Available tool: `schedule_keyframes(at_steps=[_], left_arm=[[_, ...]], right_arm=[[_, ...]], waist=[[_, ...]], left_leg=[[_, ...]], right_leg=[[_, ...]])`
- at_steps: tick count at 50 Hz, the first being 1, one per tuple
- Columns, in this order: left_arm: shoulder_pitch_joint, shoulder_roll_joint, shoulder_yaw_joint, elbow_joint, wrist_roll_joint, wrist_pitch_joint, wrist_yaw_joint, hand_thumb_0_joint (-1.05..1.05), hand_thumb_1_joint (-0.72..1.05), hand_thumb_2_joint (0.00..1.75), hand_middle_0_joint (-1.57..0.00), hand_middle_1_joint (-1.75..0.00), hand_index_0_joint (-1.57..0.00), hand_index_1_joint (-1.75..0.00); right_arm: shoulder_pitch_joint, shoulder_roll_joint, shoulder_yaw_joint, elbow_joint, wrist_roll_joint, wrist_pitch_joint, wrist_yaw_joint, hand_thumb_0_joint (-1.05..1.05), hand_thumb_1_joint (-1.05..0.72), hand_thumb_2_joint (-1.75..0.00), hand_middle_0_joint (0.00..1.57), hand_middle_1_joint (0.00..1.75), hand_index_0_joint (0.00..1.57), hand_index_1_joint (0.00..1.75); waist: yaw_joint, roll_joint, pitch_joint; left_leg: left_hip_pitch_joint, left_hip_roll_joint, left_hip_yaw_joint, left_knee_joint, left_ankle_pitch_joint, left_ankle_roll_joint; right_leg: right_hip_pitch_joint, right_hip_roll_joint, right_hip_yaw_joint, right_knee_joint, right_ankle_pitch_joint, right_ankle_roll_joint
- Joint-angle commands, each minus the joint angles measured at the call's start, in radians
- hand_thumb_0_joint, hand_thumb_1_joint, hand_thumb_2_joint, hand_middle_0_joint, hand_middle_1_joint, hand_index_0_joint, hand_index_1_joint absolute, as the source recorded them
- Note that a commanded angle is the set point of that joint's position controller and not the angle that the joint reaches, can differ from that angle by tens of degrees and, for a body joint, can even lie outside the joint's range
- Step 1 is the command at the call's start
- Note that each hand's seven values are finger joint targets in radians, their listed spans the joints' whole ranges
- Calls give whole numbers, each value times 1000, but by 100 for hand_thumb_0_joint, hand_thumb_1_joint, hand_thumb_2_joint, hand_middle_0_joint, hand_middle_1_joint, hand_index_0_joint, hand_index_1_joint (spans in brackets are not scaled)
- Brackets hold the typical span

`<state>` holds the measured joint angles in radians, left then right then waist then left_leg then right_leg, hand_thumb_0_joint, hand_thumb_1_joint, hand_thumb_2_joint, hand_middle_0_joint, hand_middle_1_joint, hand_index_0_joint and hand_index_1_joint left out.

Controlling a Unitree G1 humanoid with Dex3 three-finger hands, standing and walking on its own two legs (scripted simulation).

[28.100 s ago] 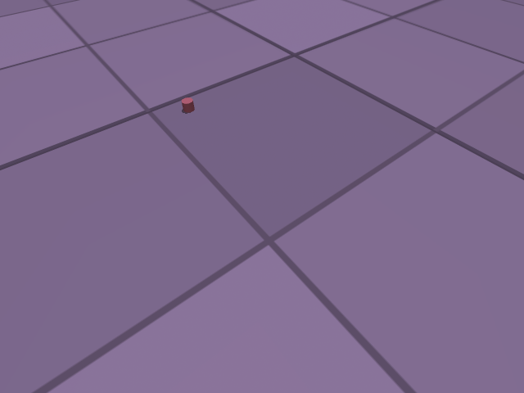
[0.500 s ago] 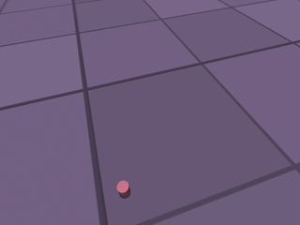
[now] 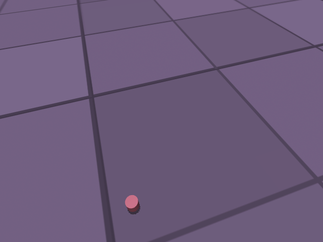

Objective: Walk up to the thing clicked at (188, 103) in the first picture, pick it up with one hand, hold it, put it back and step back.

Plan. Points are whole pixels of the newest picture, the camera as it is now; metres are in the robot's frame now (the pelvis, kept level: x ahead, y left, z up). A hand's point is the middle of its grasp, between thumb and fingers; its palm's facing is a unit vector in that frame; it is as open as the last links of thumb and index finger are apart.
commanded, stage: stand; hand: left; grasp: from above
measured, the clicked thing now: (132, 203) +0.44 +0.22 -0.75
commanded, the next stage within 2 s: rise first in 0.06 s
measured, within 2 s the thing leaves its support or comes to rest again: neither
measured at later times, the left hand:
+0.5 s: hand (82, 240) +0.16 +0.26 -0.17, palm faces -0.04 -0.92 -0.39, open 10.6 cm
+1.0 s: hand out of the picture +0.12 +0.27 -0.24, palm faces -0.20 -0.86 -0.47, open 13.7 cm
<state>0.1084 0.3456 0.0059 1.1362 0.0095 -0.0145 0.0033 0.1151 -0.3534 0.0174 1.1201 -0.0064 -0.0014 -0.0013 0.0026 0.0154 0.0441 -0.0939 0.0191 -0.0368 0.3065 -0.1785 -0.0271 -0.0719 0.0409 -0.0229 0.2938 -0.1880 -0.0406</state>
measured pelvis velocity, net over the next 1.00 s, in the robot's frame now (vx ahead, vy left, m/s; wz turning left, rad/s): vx -0.02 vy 0.03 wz -0.02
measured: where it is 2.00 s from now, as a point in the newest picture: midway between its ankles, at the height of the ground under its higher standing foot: outside the picture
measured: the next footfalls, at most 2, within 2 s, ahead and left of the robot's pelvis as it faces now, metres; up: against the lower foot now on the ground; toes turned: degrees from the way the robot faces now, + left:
none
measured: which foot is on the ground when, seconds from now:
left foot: down 0.00-1.00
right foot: down 0.00-1.00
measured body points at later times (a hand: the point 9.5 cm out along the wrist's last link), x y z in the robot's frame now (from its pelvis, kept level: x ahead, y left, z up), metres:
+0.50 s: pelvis -0.01 +0.01 -0.03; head +0.04 +0.00 +0.42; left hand +0.16 +0.30 -0.14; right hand +0.09 -0.25 -0.15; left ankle -0.01 +0.14 -0.75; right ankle -0.02 -0.09 -0.75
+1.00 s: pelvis -0.02 +0.03 -0.10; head +0.08 +0.05 +0.34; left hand +0.13 +0.31 -0.21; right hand +0.16 -0.21 -0.18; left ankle -0.01 +0.14 -0.75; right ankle -0.02 -0.09 -0.75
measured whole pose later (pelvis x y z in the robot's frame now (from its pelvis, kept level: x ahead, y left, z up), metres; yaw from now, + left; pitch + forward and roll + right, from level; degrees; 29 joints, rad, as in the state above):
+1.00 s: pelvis -0.02 +0.03 -0.10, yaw -1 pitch +18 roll -2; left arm 0.27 0.29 0.07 0.45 0.26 0.21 0.06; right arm 0.20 -0.23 -0.02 0.53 0.01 -0.13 -0.02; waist -0.03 0.01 -0.13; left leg -0.93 0.00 -0.03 1.17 -0.54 0.02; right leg -0.90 0.03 -0.02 1.12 -0.54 0.00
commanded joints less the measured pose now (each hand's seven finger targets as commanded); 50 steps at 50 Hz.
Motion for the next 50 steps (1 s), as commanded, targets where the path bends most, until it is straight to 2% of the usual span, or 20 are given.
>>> schedule_keyframes(at_steps=[1, 8, 9, 10, 11, 12, 13, 14, 15, 16, 17, 19, 21, 23, 26, 32, 34, 36, 46, 50], left_arm=[[-38, 221, 40, -59, -3, -20, 9, 0, 90, 90, -20, -30, -20, -30], [-34, 223, 43, -56, -2, -19, 9, 0, 85, 92, -18, -38, -18, -38], [-385, 70, 42, -407, -60, -110, 24, 0, 77, 96, -22, -46, -18, -46], [-526, 131, 61, -420, -60, -109, 29, 0, 69, 93, -22, -54, -18, -54], [-254, 177, 105, -116, -36, -51, 31, 0, 61, 94, -18, -62, -16, -62], [-196, 184, 124, -83, -28, -38, 15, 0, 53, 88, -18, -70, -17, -70], [-229, 196, 119, -106, -6, -34, 4, 0, 45, 91, -13, -78, -14, -78], [-342, 261, 147, -212, 13, -54, -1, 0, 37, 90, -13, -85, -15, -83], [-267, 277, 181, -178, 33, -47, -11, 0, 29, 87, -13, -92, -16, -89], [-146, 232, 174, -75, 60, -27, -24, 0, 21, 87, -12, -98, -16, -93], [-93, 219, 182, -67, 87, -21, -32, 0, 13, 91, -10, -100, -13, -96], [-88, 230, 205, -204, 112, -5, -23, 0, -3, 92, -9, -104, -12, -101], [-6, 168, 186, -230, 119, 54, 0, 0, -19, 92, -7, -109, -11, -105], [-112, 154, 156, -285, 130, 110, 18, 0, -35, 93, -10, -106, -12, -104], [-98, 128, 143, -316, 138, 157, 31, 0, -53, 93, -12, -104, -13, -103], [-99, 149, 173, -542, 177, 135, 44, 0, -50, 90, -16, -99, -16, -99], [-18, 125, 159, -573, 198, 133, 49, 0, -49, 89, -17, -100, -17, -100], [10, 151, 178, -650, 216, 135, 56, 0, -52, 91, -16, -101, -16, -101], [181, 74, 109, -814, 257, 207, 68, 0, -47, 86, -16, -101, -18, -99], [212, 79, 125, -832, 281, 208, 79, 0, -44, 84, -16, -101, -18, -99]], right_arm=[[-31, -204, -37, -53, -4, -27, -15, 0, -90, -90, 20, 30, 20, 30], [-31, -203, -37, -55, -2, -27, -16, 0, -95, -93, 20, 31, 20, 31], [-33, -59, -13, -330, 64, -79, -38, 0, -98, -92, 20, 30, 20, 30], [-4, -83, -15, -294, 66, -83, -47, 0, -91, -90, 20, 30, 20, 30], [59, -95, -20, -232, 62, -67, -53, 0, -91, -90, 20, 30, 20, 30], [60, -101, -34, -273, 61, -57, -50, 0, -90, -90, 20, 30, 20, 30], [77, -96, -49, -287, 51, -58, -55, 0, -93, -91, 20, 30, 20, 30], [86, -99, -65, -313, 47, -66, -61, 0, -92, -90, 20, 30, 20, 30], [99, -100, -78, -333, 41, -71, -58, 0, -93, -91, 20, 30, 20, 30], [125, -97, -85, -334, 32, -69, -50, 0, -97, -92, 20, 30, 20, 30], [136, -93, -94, -358, 24, -71, -40, 0, -97, -91, 20, 30, 20, 30], [124, -82, -102, -431, 28, -72, -36, 0, -95, -91, 20, 30, 20, 30], [115, -68, -96, -482, 32, -66, -33, 0, -93, -90, 20, 30, 20, 30], [77, -71, -90, -525, 39, -69, -32, 0, -93, -90, 20, 30, 20, 30], [79, -63, -95, -558, 36, -86, -30, 0, -94, -91, 20, 30, 20, 30], [114, -47, -104, -612, 28, -133, -27, 0, -91, -90, 20, 30, 20, 30], [115, -42, -102, -627, 25, -146, -28, 0, -91, -90, 20, 30, 20, 30], [110, -39, -107, -647, 21, -152, -30, 0, -92, -90, 20, 30, 20, 30], [107, -34, -100, -700, 16, -171, -39, 0, -93, -91, 20, 30, 20, 30], [93, -36, -99, -720, 14, -183, -31, 0, -91, -90, 20, 30, 20, 30]], waist=[[-2, -7, -65], [-2, -10, -66], [-127, 46, -12], [-88, -8, -57], [-75, -60, -27], [-43, -88, -17], [-40, -90, -86], [-36, -59, -203], [-26, -17, -260], [-28, -68, -258], [0, -59, -271], [36, 33, -374], [34, 29, -329], [-2, -11, -254], [-11, -48, -212], [-16, 14, -324], [-22, 18, -347], [-16, 40, -363], [-42, 46, -404], [-30, 58, -410]], left_leg=[[-9, 112, -81, -36, 168, 42], [0, 109, -82, -38, 169, 42], [-111, -42, 68, 44, 28, 42], [-118, -43, 58, 63, -3, 49], [-161, -54, 62, 89, -16, 56], [-194, -42, 63, 130, -1, 57], [-204, -44, 61, 161, 27, 60], [-190, -44, 57, 193, 52, 58], [-208, -50, 56, 227, 93, 55], [-277, -50, 48, 275, 97, 56], [-315, -52, 47, 307, 109, 53], [-285, -65, 55, 311, 125, 42], [-308, -68, 58, 305, 102, 42], [-354, -61, 49, 324, 43, 44], [-430, -43, 40, 382, -29, 44], [-498, -33, 37, 529, -28, 42], [-516, -31, 31, 566, -15, 42], [-539, -27, 32, 594, -24, 40], [-602, -10, -9, 698, 37, 37], [-662, -4, -26, 744, 32, 30]], right_leg=[[14, -169, 122, -41, 178, 13], [12, -167, 122, -42, 177, 13], [-234, -58, 52, 31, 105, 31], [-178, -59, 43, 38, 48, 39], [-204, -54, 36, 41, 18, 39], [-226, -50, 23, 79, 10, 36], [-233, -51, 25, 117, 49, 32], [-212, -60, 38, 165, 108, 39], [-212, -60, 37, 214, 167, 35], [-237, -56, 33, 263, 189, 35], [-246, -53, 29, 301, 192, 28], [-211, -48, 36, 312, 177, 19], [-235, -42, 38, 288, 141, 22], [-311, -38, 29, 289, 71, 26], [-410, -26, 14, 348, -30, 23], [-536, -21, 20, 511, -38, 19], [-559, -21, 16, 554, -27, 17], [-595, -18, 20, 584, -43, 15], [-721, -9, -8, 697, -45, 12], [-807, -8, -16, 779, -76, 7]])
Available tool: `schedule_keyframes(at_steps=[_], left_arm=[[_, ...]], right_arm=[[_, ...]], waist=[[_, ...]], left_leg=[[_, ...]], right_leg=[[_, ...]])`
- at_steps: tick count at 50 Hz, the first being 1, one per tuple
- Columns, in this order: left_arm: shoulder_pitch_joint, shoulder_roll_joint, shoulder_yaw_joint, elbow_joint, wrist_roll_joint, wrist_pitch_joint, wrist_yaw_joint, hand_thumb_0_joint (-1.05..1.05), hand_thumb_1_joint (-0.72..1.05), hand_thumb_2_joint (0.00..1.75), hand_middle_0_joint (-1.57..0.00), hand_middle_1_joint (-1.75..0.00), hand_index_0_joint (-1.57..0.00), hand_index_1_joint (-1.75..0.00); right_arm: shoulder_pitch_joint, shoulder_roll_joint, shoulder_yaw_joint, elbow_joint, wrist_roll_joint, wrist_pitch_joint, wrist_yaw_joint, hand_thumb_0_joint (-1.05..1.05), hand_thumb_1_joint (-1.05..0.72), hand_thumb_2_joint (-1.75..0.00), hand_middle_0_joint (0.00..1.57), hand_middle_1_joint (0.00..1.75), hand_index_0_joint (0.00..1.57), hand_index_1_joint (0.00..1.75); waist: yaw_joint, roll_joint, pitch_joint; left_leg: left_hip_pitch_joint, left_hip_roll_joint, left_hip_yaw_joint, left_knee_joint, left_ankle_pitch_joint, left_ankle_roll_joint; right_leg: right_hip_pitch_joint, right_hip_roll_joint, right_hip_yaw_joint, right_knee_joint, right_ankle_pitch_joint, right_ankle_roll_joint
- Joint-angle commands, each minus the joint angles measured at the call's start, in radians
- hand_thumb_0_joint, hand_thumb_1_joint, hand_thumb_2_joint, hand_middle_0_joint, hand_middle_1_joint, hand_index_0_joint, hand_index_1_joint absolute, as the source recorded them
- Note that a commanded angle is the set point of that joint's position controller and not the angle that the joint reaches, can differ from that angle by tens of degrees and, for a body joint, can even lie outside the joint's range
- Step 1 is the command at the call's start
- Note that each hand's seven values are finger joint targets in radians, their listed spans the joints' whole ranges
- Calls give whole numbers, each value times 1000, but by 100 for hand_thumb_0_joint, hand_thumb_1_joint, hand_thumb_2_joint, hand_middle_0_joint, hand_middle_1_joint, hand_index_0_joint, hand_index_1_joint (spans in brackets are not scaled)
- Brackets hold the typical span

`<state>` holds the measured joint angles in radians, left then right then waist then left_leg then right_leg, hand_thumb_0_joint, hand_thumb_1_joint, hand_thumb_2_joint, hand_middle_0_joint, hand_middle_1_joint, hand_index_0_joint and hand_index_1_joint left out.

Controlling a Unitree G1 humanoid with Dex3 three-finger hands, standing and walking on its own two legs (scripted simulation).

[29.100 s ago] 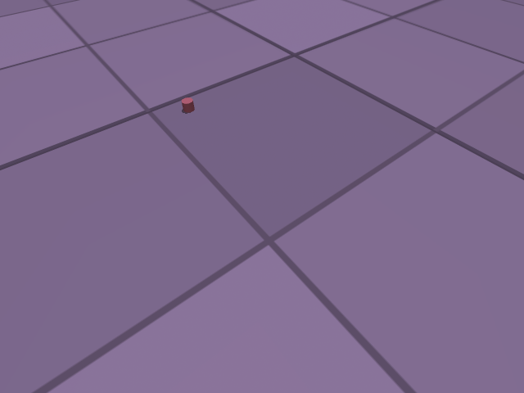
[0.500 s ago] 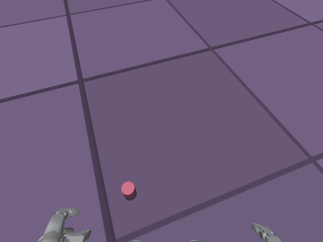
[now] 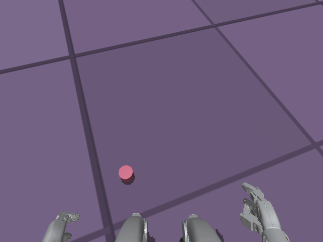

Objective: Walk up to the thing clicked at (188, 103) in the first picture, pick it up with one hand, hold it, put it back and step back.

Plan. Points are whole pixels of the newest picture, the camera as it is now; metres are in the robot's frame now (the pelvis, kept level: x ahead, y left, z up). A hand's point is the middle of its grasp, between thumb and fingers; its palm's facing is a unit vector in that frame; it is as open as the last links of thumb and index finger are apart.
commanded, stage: rise first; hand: left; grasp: from above
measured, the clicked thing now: (126, 173) +0.45 +0.20 -0.65
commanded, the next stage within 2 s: none
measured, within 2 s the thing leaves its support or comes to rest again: neither
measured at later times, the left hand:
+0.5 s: hand (92, 207) +0.24 +0.26 -0.32, palm faces -0.43 -0.46 -0.78, open 13.5 cm
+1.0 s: hand (100, 185) +0.34 +0.28 -0.44, palm faces -0.45 -0.10 -0.89, open 13.6 cm
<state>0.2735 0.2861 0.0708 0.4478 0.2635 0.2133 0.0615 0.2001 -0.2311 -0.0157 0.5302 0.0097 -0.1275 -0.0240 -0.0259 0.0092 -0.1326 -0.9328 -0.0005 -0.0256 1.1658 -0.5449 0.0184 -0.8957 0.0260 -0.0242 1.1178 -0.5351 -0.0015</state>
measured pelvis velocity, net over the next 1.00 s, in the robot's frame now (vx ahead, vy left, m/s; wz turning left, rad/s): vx -0.09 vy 0.00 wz -0.08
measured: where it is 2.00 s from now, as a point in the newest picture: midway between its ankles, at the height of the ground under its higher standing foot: outside the picture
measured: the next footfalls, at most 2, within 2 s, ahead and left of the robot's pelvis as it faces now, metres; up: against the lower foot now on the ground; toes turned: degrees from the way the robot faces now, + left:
none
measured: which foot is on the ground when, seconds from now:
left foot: down 0.00-1.00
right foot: down 0.00-1.00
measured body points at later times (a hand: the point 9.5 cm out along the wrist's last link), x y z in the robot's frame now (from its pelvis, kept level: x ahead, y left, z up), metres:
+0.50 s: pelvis -0.06 -0.01 -0.17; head +0.13 -0.01 +0.24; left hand +0.26 +0.28 -0.27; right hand +0.12 -0.28 -0.29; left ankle +0.01 +0.10 -0.65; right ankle +0.00 -0.12 -0.65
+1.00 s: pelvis -0.09 +0.00 -0.30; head +0.13 +0.03 +0.09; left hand +0.36 +0.28 -0.39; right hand -0.03 -0.29 -0.41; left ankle +0.00 +0.10 -0.65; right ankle +0.00 -0.12 -0.65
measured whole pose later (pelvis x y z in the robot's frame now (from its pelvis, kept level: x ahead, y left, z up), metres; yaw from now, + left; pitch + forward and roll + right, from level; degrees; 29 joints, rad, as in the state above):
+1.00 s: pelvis -0.09 +0.00 -0.30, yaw -5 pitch +34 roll -6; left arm -0.77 0.68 0.10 1.26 1.14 -0.25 0.31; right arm 0.16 -0.27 -0.01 0.76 -0.07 -0.07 0.08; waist -0.14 0.00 -0.12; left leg -2.16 0.00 -0.07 2.22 -0.67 0.02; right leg -2.10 0.02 -0.10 2.16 -0.67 -0.01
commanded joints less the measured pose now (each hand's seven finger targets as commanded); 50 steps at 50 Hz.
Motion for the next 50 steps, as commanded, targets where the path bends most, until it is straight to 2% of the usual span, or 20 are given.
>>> schedule_keyframes(at_steps=[1, 3, 5, 6, 10, 13, 15, 16, 17, 20, 23, 25, 27, 30, 34, 39, 41, 47, 48, 50], left_arm=[[47, 134, 50, -162, 32, -22, 22, 0, -43, 84, -16, -101, -18, -99], [-8, 150, 46, -178, 64, -27, 29, 0, -44, 85, -14, -103, -16, -101], [-86, 181, 60, -158, 99, -44, 38, 0, -45, 85, -13, -104, -16, -102], [-117, 179, 53, -128, 115, -56, 42, 0, -47, 86, -13, -105, -15, -103], [-254, 211, 53, -35, 197, -123, 53, 0, -49, 89, -11, -107, -13, -105], [-325, 226, 25, -33, 266, -174, 65, 0, -47, 90, -10, -107, -13, -105], [-384, 278, 51, 10, 297, -199, 82, 0, -45, 88, -13, -105, -15, -103], [-403, 283, 47, 38, 311, -210, 88, 0, -45, 88, -16, -103, -17, -101], [-440, 313, 62, 61, 332, -221, 96, 0, -45, 90, -15, -102, -16, -101], [-546, 350, 60, 148, 395, -252, 115, 0, -45, 90, -14, -103, -16, -102], [-650, 417, 82, 218, 459, -281, 135, 0, -43, 90, -16, -100, -16, -100], [-754, 426, 68, 274, 496, -302, 143, 0, -41, 90, -15, -99, -16, -98], [-844, 479, 80, 360, 543, -325, 155, 0, -37, 89, -18, -96, -18, -96], [-969, 549, 98, 437, 582, -367, 162, 0, -36, 88, -19, -94, -19, -94], [-1080, 586, 85, 515, 647, -418, 168, 0, -41, 92, -15, -98, -16, -98], [-1190, 666, 108, 579, 745, -465, 206, 0, -45, 96, -11, -100, -12, -99], [-1253, 655, 92, 581, 781, -476, 227, 0, -45, 96, -11, -98, -12, -97], [-1294, 674, 91, 693, 873, -473, 291, 0, -48, 97, -13, -93, -13, -93], [-1332, 659, 70, 693, 885, -471, 293, 0, -46, 96, -14, -92, -14, -92], [-1354, 670, 67, 724, 909, -469, 304, 0, -47, 96, -14, -91, -14, -92]], right_arm=[[7, -159, -67, -132, -3, -60, -6, 0, -91, -90, 20, 30, 20, 30], [7, -165, -66, -135, -1, -68, -5, 0, -90, -90, 20, 30, 20, 30], [-4, -163, -64, -130, 0, -75, -5, 0, -90, -90, 20, 30, 20, 30], [-15, -166, -61, -122, 0, -80, -4, 0, -91, -90, 20, 30, 20, 30], [-32, -188, -71, -94, -5, -99, 3, 0, -91, -90, 20, 30, 20, 30], [-39, -197, -80, -77, 0, -110, 8, 0, -89, -90, 20, 30, 20, 30], [-39, -207, -83, -49, 4, -112, 12, 0, -90, -90, 20, 30, 20, 30], [-39, -211, -83, -38, 3, -113, 15, 0, -91, -90, 20, 30, 20, 30], [-36, -217, -85, -28, 5, -111, 17, 0, -90, -90, 20, 30, 20, 30], [-24, -220, -89, 15, 5, -105, 25, 0, -90, -90, 20, 30, 20, 30], [-11, -228, -91, 45, 1, -97, 37, 0, -89, -90, 20, 30, 20, 30], [8, -230, -95, 69, -3, -90, 44, 0, -86, -89, 20, 30, 20, 30], [24, -230, -94, 88, -10, -82, 52, 0, -85, -89, 20, 30, 20, 30], [32, -224, -100, 100, -22, -71, 59, 0, -85, -89, 20, 30, 20, 30], [45, -225, -98, 113, -37, -55, 67, 0, -86, -89, 20, 30, 20, 30], [63, -234, -86, 148, -54, -27, 74, 0, -87, -89, 20, 30, 20, 30], [74, -241, -82, 160, -62, -13, 80, 0, -88, -89, 20, 30, 20, 30], [90, -254, -68, 183, -79, 36, 96, 0, -90, -90, 20, 30, 20, 30], [100, -258, -66, 189, -85, 41, 100, 0, -90, -90, 20, 30, 20, 30], [105, -260, -66, 195, -89, 50, 103, 0, -90, -90, 20, 30, 20, 30]], waist=[[-2, 78, -246], [-19, 72, -263], [-22, 74, -242], [-36, 63, -238], [-29, 78, -287], [-26, 106, -403], [-17, 94, -446], [-16, 100, -464], [-12, 98, -484], [-16, 74, -535], [2, 63, -604], [-13, 33, -638], [-21, -12, -633], [-27, -21, -631], [-41, -2, -630], [-51, 63, -633], [-74, 112, -645], [-90, 182, -603], [-110, 205, -607], [-114, 221, -607]], left_leg=[[176, 18, -43, -100, 404, -17], [145, 17, -46, -68, 382, -16], [56, 7, -32, -17, 288, -10], [14, 9, -45, 3, 258, -10], [-107, 3, -54, 104, 161, -16], [-148, -6, -42, 190, 151, -13], [-203, -10, -38, 248, 163, -10], [-224, -12, -36, 277, 162, -11], [-257, -14, -32, 309, 173, -8], [-355, -23, -16, 408, 190, 2], [-436, -29, 5, 500, 208, 7], [-487, -28, 14, 562, 208, 14], [-599, -31, 27, 610, 141, 19], [-700, -33, 40, 663, 28, 22], [-763, -34, 41, 709, -70, 23], [-774, -33, 25, 754, -85, 23], [-745, -28, 15, 765, -74, 22], [-708, -20, -24, 776, -17, 9], [-709, -17, -29, 786, -5, 7], [-703, -17, -42, 789, 4, 3]], right_leg=[[-16, 8, -16, -22, 263, -33], [-56, 8, -15, 16, 252, -34], [-116, 4, -8, 52, 213, -34], [-155, 6, -10, 87, 191, -35], [-321, -1, -5, 223, 113, -37], [-387, -3, 2, 297, 115, -39], [-425, -1, 3, 346, 127, -40], [-454, -1, 3, 369, 123, -40], [-474, 0, 5, 392, 133, -41], [-517, 3, 6, 451, 155, -39], [-540, 3, 8, 505, 173, -36], [-556, 3, 7, 530, 186, -30], [-544, 4, 12, 545, 149, -23], [-581, 6, 22, 555, 15, -18], [-655, 14, 21, 577, -131, -22], [-764, 18, -20, 663, -130, -31], [-817, 18, -42, 699, -96, -36], [-944, 14, -86, 795, -31, -47], [-960, 12, -90, 810, -16, -46], [-990, 12, -98, 834, -8, -49]])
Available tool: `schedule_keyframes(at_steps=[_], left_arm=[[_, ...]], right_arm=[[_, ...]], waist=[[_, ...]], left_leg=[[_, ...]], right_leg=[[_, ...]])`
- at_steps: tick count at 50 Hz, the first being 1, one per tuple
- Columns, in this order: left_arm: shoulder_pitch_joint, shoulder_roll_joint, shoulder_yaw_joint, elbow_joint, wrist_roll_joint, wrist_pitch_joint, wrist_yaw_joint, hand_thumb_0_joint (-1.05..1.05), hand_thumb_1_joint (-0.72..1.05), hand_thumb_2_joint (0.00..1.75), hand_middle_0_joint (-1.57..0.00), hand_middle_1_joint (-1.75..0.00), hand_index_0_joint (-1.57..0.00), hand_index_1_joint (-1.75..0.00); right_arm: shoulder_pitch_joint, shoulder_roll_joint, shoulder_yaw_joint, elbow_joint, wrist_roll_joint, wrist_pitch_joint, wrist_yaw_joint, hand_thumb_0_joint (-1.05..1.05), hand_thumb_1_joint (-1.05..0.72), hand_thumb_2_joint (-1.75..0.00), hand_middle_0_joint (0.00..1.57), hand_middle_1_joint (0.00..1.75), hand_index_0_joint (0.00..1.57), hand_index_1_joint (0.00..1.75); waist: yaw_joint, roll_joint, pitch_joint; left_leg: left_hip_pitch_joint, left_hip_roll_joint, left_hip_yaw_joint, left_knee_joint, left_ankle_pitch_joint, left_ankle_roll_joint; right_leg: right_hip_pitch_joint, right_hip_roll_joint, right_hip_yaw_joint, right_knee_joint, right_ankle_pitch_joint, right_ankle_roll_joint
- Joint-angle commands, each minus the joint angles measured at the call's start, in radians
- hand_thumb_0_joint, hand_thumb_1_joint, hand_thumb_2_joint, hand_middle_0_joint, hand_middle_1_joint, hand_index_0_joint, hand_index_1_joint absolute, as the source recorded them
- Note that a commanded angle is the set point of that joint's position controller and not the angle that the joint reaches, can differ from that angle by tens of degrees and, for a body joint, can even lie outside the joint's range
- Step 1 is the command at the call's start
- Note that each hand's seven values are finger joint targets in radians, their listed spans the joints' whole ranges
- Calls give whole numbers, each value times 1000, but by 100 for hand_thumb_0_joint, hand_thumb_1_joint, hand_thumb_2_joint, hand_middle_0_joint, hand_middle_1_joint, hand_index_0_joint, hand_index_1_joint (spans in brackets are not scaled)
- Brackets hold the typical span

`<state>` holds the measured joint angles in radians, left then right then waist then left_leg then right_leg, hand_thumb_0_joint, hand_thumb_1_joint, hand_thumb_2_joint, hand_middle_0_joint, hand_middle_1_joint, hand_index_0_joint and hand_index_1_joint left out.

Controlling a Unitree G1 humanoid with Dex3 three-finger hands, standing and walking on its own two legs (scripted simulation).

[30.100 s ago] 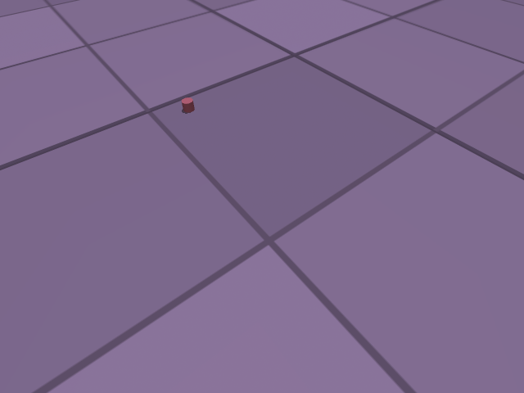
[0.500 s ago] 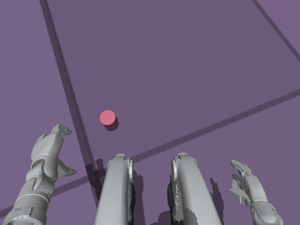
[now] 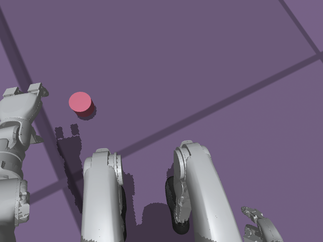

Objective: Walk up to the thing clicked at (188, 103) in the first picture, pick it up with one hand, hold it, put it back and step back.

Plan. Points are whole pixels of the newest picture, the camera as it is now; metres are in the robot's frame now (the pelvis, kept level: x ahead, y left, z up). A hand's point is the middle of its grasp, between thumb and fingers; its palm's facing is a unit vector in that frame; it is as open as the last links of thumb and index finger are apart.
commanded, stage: rise first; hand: left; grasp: from above
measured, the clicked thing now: (82, 104) +0.53 +0.24 -0.35
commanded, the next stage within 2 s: none
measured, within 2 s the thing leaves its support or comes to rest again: neither
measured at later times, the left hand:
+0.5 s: hand (46, 109) +0.46 +0.31 -0.21, palm faces -0.44 -0.06 -0.90, open 13.9 cm
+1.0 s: hand (50, 107) +0.48 +0.31 -0.23, palm faces -0.45 -0.06 -0.89, open 14.3 cm
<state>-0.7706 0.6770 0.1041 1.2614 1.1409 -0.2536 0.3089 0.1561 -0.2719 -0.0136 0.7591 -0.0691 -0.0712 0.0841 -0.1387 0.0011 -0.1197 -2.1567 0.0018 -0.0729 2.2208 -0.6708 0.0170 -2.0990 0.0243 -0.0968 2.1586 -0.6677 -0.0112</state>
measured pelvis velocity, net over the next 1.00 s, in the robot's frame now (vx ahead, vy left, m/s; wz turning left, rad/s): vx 0.01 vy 0.00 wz -0.07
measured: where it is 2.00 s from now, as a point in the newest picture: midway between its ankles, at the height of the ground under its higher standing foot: (148, 219)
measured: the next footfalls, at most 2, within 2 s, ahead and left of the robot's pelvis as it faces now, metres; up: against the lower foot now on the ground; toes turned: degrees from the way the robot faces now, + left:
none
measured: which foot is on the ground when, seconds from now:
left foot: down 0.00-1.00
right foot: down 0.00-1.00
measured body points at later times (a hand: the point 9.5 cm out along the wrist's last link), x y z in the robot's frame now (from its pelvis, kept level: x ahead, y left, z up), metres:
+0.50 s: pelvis +0.01 +0.00 -0.04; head +0.25 +0.06 +0.33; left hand +0.48 +0.31 -0.15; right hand +0.07 -0.27 -0.15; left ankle +0.09 +0.11 -0.35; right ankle +0.10 -0.11 -0.35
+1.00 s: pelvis +0.01 +0.00 -0.05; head +0.27 +0.07 +0.31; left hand +0.50 +0.31 -0.18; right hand +0.05 -0.28 -0.15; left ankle +0.09 +0.12 -0.35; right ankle +0.10 -0.11 -0.35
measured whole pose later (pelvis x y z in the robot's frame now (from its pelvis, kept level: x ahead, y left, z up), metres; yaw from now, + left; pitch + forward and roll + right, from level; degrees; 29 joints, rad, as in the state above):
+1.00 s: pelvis +0.01 +0.00 -0.05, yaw -4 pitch +35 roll -9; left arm -0.95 0.83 0.13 1.44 1.27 -0.25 0.40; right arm 0.14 -0.28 0.09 0.72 -0.14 -0.04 0.14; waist -0.24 -0.03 -0.02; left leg -2.30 0.02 -0.12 2.40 -0.72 0.02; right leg -2.23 0.04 -0.14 2.30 -0.69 -0.01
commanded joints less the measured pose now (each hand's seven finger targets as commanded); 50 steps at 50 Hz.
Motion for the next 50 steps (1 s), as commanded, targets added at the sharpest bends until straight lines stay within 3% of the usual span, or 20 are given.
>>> schedule_keyframes(at_steps=[1, 4, 5, 7, 13, 16, 18, 23, 26, 27, 35, 38, 40, 42, 45, 47, 50], left_arm=[[-306, 271, 30, -77, 39, 1, 62, 0, -47, 97, -14, -90, -13, -91], [-365, 273, 16, -83, 67, -2, 72, 0, -47, 96, -14, -90, -13, -91], [-365, 293, 32, -71, 78, -1, 78, 0, -48, 97, -13, -91, -13, -91], [-371, 280, 16, -37, 93, -3, 84, 0, -47, 96, -16, -88, -15, -89], [-427, 342, 42, 1, 132, -19, 115, 0, -47, 95, -15, -92, -14, -92], [-446, 357, 55, 18, 131, -22, 130, 0, -49, 97, -13, -93, -13, -94], [-468, 391, 73, 2, 126, -26, 142, 0, -51, 98, -12, -96, -12, -96], [-462, 395, 62, 63, 125, -12, 144, 0, -55, 101, -7, -101, -8, -101], [-432, 391, 61, 78, 117, 2, 141, 0, -56, 102, -7, -101, -7, -101], [-450, 392, 65, 56, 116, 2, 139, 0, -58, 103, -7, -100, -6, -101], [-438, 402, 63, 16, 96, 9, 120, 0, -57, 103, -6, -100, -6, -101], [-420, 397, 56, 18, 104, 6, 116, 0, -58, 102, -6, -101, -6, -102], [-432, 420, 74, -3, 109, 1, 117, 0, -58, 103, -6, -101, -5, -102], [-454, 429, 78, -28, 105, -2, 119, 0, -58, 103, -6, -101, -6, -102], [-433, 392, 50, 61, 107, 3, 120, 0, -58, 103, -6, -102, -5, -102], [-462, 425, 61, 45, 112, 2, 123, 0, -57, 103, -6, -101, -6, -102], [-460, 428, 58, 59, 115, 3, 126, 0, -58, 103, -6, -101, -5, -102]], right_arm=[[152, -221, -67, -32, -14, -4, -2, 0, -90, -90, 20, 30, 20, 30], [161, -226, -63, -26, -22, 6, 6, 0, -90, -90, 20, 30, 20, 30], [164, -239, -67, -22, -25, 8, 7, 0, -90, -90, 20, 30, 20, 30], [168, -231, -57, -22, -30, 13, 13, 0, -90, -90, 20, 30, 20, 30], [174, -236, -35, -18, -51, 20, 23, 0, -91, -90, 20, 30, 20, 30], [184, -231, -21, -17, -63, 18, 26, 0, -91, -90, 20, 30, 20, 30], [185, -227, -16, -11, -68, 17, 27, 0, -91, -90, 20, 30, 20, 30], [175, -224, -5, -15, -76, 18, 27, 0, -91, -90, 20, 30, 20, 30], [175, -224, 1, -16, -79, 16, 27, 0, -91, -90, 20, 30, 20, 30], [183, -231, 0, -15, -83, 17, 26, 0, -91, -90, 20, 30, 20, 30], [200, -247, 3, -22, -75, 24, 34, 0, -91, -90, 20, 30, 20, 30], [209, -249, 10, -24, -77, 28, 37, 0, -91, -90, 20, 30, 20, 30], [221, -258, 7, -20, -79, 30, 40, 0, -91, -90, 20, 30, 20, 30], [222, -259, 9, -22, -79, 32, 42, 0, -91, -90, 20, 30, 20, 30], [206, -259, 21, -34, -76, 31, 44, 0, -91, -90, 20, 30, 20, 30], [212, -266, 23, -37, -77, 28, 44, 0, -91, -90, 20, 30, 20, 30], [219, -264, 29, -37, -77, 24, 46, 0, -91, -90, 20, 30, 20, 30]], waist=[[-3, 232, -615], [-16, 287, -636], [-13, 287, -646], [-33, 264, -609], [-47, 271, -613], [-64, 235, -620], [-58, 232, -647], [-67, 229, -632], [-57, 248, -612], [-72, 250, -631], [-77, 299, -618], [-85, 288, -619], [-87, 328, -628], [-86, 323, -630], [-98, 303, -567], [-105, 307, -566], [-106, 301, -571]], left_leg=[[532, -15, -2, -262, 136, 2], [555, -13, -14, -248, 173, -6], [560, -9, -29, -252, 172, -12], [530, -11, -25, -232, 166, -6], [497, -12, -14, -181, 156, 3], [442, -16, 16, -134, 165, 21], [407, -19, 35, -114, 167, 27], [360, -16, 33, -94, 148, 32], [384, -11, 24, -99, 154, 28], [398, -10, 18, -93, 164, 27], [449, 1, -13, -95, 228, 12], [451, 2, -14, -79, 252, 14], [469, 3, -15, -77, 276, 7], [459, 4, -13, -75, 263, 9], [408, 3, -16, -85, 197, 12], [402, 4, -17, -80, 184, 13], [373, 1, -5, -66, 190, 17]], right_leg=[[197, 11, -28, -200, 127, -37], [166, 10, -34, -164, 152, -37], [151, 5, -37, -150, 149, -37], [146, 7, -38, -152, 150, -35], [145, 10, -36, -131, 156, -30], [199, 16, -31, -143, 186, -22], [240, 24, -24, -150, 198, -19], [244, 32, -30, -140, 189, -19], [223, 32, -38, -130, 189, -22], [221, 33, -42, -125, 199, -22], [179, 32, -53, -88, 238, -27], [190, 34, -56, -92, 257, -24], [185, 33, -59, -77, 271, -24], [187, 35, -60, -80, 266, -26], [160, 39, -67, -82, 222, -29], [163, 38, -68, -81, 217, -27], [201, 41, -65, -77, 234, -25]])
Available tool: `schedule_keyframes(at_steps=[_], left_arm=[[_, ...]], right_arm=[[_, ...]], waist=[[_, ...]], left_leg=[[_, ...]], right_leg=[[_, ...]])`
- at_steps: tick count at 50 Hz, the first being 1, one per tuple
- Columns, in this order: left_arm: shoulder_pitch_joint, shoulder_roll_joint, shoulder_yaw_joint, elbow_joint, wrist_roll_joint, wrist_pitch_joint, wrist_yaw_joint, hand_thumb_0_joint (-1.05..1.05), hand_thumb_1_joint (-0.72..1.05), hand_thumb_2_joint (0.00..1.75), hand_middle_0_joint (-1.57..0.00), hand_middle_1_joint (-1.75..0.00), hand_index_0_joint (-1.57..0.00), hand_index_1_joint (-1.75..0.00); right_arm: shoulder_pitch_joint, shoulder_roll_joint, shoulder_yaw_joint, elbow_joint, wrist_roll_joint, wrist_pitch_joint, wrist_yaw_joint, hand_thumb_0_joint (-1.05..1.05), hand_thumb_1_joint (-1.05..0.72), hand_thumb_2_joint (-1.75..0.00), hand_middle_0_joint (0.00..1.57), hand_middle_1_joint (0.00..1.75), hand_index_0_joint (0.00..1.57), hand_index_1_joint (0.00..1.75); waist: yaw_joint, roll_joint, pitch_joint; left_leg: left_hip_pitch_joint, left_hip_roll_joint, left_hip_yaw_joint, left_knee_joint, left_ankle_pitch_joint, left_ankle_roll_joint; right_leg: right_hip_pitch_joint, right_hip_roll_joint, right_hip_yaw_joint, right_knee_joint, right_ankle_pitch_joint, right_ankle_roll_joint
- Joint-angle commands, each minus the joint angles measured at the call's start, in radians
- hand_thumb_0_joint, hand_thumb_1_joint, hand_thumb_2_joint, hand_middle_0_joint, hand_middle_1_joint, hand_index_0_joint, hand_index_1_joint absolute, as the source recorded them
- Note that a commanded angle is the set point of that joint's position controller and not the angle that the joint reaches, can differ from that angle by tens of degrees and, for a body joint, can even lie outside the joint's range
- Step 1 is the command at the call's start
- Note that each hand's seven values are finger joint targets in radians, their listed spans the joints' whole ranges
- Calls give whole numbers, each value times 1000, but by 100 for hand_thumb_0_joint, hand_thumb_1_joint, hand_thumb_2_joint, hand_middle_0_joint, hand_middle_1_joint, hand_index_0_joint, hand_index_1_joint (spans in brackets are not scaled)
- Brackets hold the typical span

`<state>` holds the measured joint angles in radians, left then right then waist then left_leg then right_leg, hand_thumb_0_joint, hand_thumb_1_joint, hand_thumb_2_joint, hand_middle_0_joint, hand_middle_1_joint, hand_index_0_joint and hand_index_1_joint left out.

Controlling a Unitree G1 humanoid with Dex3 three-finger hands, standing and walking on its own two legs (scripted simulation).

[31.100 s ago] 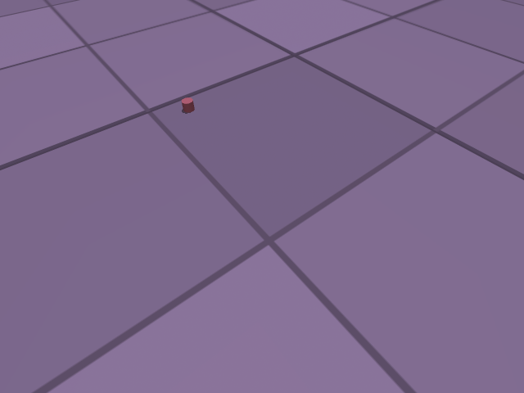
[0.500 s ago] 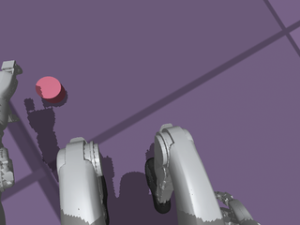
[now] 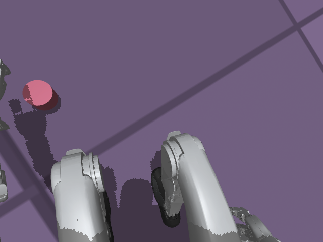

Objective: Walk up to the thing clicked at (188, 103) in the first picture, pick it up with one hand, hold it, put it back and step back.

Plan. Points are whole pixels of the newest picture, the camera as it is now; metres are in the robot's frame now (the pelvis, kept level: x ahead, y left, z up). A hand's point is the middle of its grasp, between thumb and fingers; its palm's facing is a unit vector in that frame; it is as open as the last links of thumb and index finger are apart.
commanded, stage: rise first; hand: left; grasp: from above
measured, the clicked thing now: (41, 96) +0.50 +0.27 -0.30
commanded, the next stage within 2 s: approach in 1.56 s
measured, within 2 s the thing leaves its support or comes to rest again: neither
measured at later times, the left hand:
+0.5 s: hand (3, 100) +0.46 +0.32 -0.19, palm faces -0.43 -0.08 -0.90, open 14.3 cm
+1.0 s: hand (4, 99) +0.46 +0.33 -0.20, palm faces -0.44 -0.08 -0.89, open 14.2 cm
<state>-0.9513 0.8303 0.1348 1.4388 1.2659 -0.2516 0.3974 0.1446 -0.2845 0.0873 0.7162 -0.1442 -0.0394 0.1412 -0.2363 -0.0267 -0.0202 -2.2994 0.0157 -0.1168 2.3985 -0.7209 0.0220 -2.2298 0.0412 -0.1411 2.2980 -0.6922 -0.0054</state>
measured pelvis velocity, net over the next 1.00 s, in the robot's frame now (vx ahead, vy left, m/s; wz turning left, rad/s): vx -0.01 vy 0.00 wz -0.02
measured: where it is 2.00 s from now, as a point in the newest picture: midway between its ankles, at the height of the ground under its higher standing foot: (136, 216)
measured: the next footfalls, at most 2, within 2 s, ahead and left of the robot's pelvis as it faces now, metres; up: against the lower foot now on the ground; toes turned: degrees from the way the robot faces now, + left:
none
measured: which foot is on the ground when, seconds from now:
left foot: down 0.00-1.00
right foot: down 0.00-1.00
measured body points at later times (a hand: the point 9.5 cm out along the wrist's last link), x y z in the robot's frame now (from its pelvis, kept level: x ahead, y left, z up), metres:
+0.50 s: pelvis +0.00 +0.00 -0.01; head +0.25 +0.08 +0.35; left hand +0.47 +0.32 -0.14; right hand +0.05 -0.27 -0.11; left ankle +0.07 +0.12 -0.31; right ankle +0.10 -0.11 -0.30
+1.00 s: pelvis -0.01 +0.00 -0.01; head +0.25 +0.09 +0.35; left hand +0.48 +0.33 -0.15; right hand +0.03 -0.27 -0.10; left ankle +0.07 +0.12 -0.31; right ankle +0.10 -0.11 -0.30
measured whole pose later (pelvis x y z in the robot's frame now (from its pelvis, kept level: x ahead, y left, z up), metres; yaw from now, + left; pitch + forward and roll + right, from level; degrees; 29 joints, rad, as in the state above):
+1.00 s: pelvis -0.01 +0.00 -0.01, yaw -1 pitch +33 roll -10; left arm -1.01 0.88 0.11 1.50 1.26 -0.22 0.41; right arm 0.17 -0.29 0.14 0.70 -0.15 -0.07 0.15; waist -0.29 -0.04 0.02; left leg -2.33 0.01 -0.13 2.44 -0.70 0.03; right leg -2.25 0.04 -0.16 2.33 -0.67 0.00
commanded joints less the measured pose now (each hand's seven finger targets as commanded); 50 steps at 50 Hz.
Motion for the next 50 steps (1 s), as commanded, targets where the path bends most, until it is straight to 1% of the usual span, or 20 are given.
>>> schedule_keyframes(at_steps=[1, 3, 5, 6, 10, 13, 17, 22, 24, 27, 29, 35, 36, 38, 41, 42, 44, 46, 49, 50], left_arm=[[-304, 284, 33, -143, -14, -1, 39, 0, -57, 102, -6, -102, -6, -102], [-291, 294, 35, -126, -15, -1, 38, 0, -61, 110, -8, -97, -4, -101], [-278, 267, 21, -94, -21, 5, 37, 0, -59, 105, -7, -101, -5, -102], [-305, 277, 21, -112, -22, 1, 40, 0, -59, 104, -7, -100, -5, -102], [-286, 296, 33, -105, -13, 11, 45, 0, -60, 105, -6, -101, -5, -102], [-310, 274, 12, -109, -8, 12, 48, 0, -61, 106, -6, -100, -5, -102], [-312, 276, 13, -113, -18, 19, 53, 0, -60, 105, -7, -100, -5, -102], [-325, 274, 7, -92, -15, 21, 55, 0, -59, 104, -7, -101, -6, -102], [-315, 279, 7, -80, -15, 24, 55, 0, -58, 103, -7, -101, -6, -102], [-323, 277, 9, -83, -20, 29, 59, 0, -58, 103, -7, -102, -6, -103], [-343, 270, -8, -72, -10, 32, 52, 0, -59, 104, -7, -102, -5, -103], [-340, 271, -7, -74, -9, 38, 54, 0, -59, 104, -7, -101, -6, -103], [-344, 277, -7, -71, -6, 38, 53, 0, -57, 102, -7, -102, -6, -103], [-335, 307, 12, -89, -9, 39, 55, 0, -58, 104, -8, -101, -6, -103], [-333, 294, -1, -66, -16, 41, 52, 0, -58, 103, -7, -102, -6, -103], [-351, 296, 2, -83, -18, 38, 50, 0, -58, 103, -8, -101, -6, -102], [-324, 298, -1, -66, -16, 38, 45, 0, -58, 103, -8, -101, -6, -103], [-354, 317, 10, -100, -18, 31, 46, 0, -58, 104, -8, -100, -6, -101], [-338, 280, -16, -49, -19, 31, 36, 0, -58, 104, -7, -101, -6, -103], [-362, 312, 1, -94, -25, 21, 37, 0, -58, 104, -8, -101, -6, -102]], right_arm=[[234, -253, -70, 7, -5, -8, -12, 0, -91, -90, 20, 30, 20, 30], [233, -252, -67, 5, -3, -10, -11, 0, -91, -91, 20, 30, 20, 30], [221, -253, -64, 2, -2, -11, -12, 0, -91, -90, 20, 30, 20, 30], [219, -254, -64, 4, -4, -11, -14, 0, -91, -90, 20, 30, 20, 30], [219, -258, -63, 4, -2, -13, -15, 0, -91, -90, 20, 30, 20, 30], [221, -257, -60, 4, -1, -15, -15, 0, -91, -90, 20, 30, 20, 30], [226, -259, -60, 7, 3, -20, -15, 0, -91, -90, 20, 30, 20, 30], [231, -253, -49, 5, -1, -22, -13, 0, -91, -90, 20, 30, 20, 30], [234, -250, -46, 7, 0, -21, -14, 0, -91, -90, 20, 30, 20, 30], [230, -258, -45, 3, 1, -21, -14, 0, -91, -90, 20, 30, 20, 30], [233, -263, -45, 2, 1, -25, -12, 0, -91, -90, 20, 30, 20, 30], [231, -268, -39, 1, 0, -28, -10, 0, -91, -90, 20, 30, 20, 30], [235, -270, -37, -4, 0, -29, -7, 0, -91, -90, 20, 30, 20, 30], [239, -267, -34, -1, -2, -29, -6, 0, -91, -90, 20, 30, 20, 30], [229, -267, -30, -5, -1, -31, -5, 0, -91, -90, 20, 30, 20, 30], [242, -271, -31, -2, -2, -32, -4, 0, -91, -90, 20, 30, 20, 30], [233, -271, -28, -10, 1, -34, -3, 0, -91, -90, 20, 30, 20, 30], [244, -275, -30, -4, -2, -33, -2, 0, -90, -90, 20, 30, 20, 30], [243, -277, -24, -6, -3, -39, 1, 0, -91, -90, 20, 30, 20, 30], [244, -277, -25, -2, -3, -38, 1, 0, -90, -90, 20, 30, 20, 30]], waist=[[-15, 319, -679], [-13, 316, -674], [-14, 302, -680], [-22, 313, -685], [-6, 349, -678], [-30, 354, -663], [-28, 355, -668], [-43, 320, -666], [-34, 317, -680], [-35, 343, -665], [-54, 343, -641], [-52, 371, -657], [-61, 377, -640], [-51, 363, -666], [-51, 374, -652], [-65, 366, -638], [-53, 388, -624], [-57, 383, -648], [-75, 364, -612], [-74, 361, -619]], left_leg=[[516, -12, 37, -240, 243, 14], [496, -14, 43, -235, 235, 17], [493, -13, 44, -231, 221, 19], [490, -13, 44, -228, 211, 18], [523, -11, 34, -244, 212, 9], [517, -10, 29, -238, 211, 10], [532, -9, 25, -238, 238, 7], [457, -14, 44, -216, 217, 20], [460, -14, 49, -209, 231, 20], [480, -14, 37, -229, 225, 13], [487, -9, 27, -227, 213, 12], [516, -9, 19, -228, 232, 6], [505, -9, 22, -224, 239, 7], [496, -11, 33, -209, 257, 11], [497, -10, 32, -211, 241, 10], [492, -8, 26, -211, 242, 10], [491, -11, 23, -227, 225, 6], [494, -9, 21, -219, 232, 6], [489, -9, 17, -213, 223, 8], [476, -8, 14, -211, 207, 9]], right_leg=[[334, 25, -25, -217, 262, -29], [348, 28, -23, -219, 259, -29], [341, 31, -24, -221, 247, -28], [338, 32, -24, -222, 240, -28], [310, 29, -30, -209, 234, -34], [296, 30, -32, -205, 240, -34], [293, 27, -32, -196, 262, -35], [344, 32, -28, -216, 257, -26], [365, 34, -23, -218, 272, -25], [328, 29, -34, -204, 258, -31], [298, 30, -40, -200, 249, -33], [289, 28, -46, -188, 265, -34], [296, 26, -44, -189, 272, -32], [336, 29, -38, -193, 291, -30], [311, 30, -39, -192, 275, -33], [306, 28, -43, -189, 276, -31], [293, 28, -44, -185, 255, -35], [308, 29, -48, -185, 263, -33], [287, 27, -50, -188, 257, -32], [290, 30, -52, -188, 244, -32]])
